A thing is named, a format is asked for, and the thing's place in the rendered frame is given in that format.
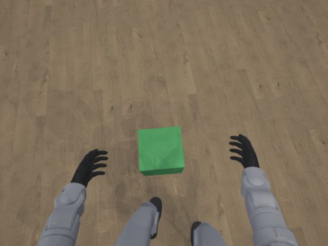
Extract robot right hand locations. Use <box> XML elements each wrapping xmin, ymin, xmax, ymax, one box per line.
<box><xmin>229</xmin><ymin>134</ymin><xmax>260</xmax><ymax>169</ymax></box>

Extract right robot thigh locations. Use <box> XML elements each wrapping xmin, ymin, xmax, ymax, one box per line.
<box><xmin>193</xmin><ymin>226</ymin><xmax>227</xmax><ymax>246</ymax></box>

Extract carton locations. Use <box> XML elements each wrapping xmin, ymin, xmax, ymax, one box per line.
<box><xmin>138</xmin><ymin>126</ymin><xmax>185</xmax><ymax>176</ymax></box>

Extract right robot shin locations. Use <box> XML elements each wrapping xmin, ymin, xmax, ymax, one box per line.
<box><xmin>198</xmin><ymin>222</ymin><xmax>212</xmax><ymax>228</ymax></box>

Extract robot left hand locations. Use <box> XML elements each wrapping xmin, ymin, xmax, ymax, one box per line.
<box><xmin>70</xmin><ymin>149</ymin><xmax>108</xmax><ymax>187</ymax></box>

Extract right robot forearm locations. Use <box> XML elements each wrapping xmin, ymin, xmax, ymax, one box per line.
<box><xmin>241</xmin><ymin>167</ymin><xmax>299</xmax><ymax>246</ymax></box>

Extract left robot forearm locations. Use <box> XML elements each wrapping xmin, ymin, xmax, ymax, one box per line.
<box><xmin>37</xmin><ymin>182</ymin><xmax>87</xmax><ymax>246</ymax></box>

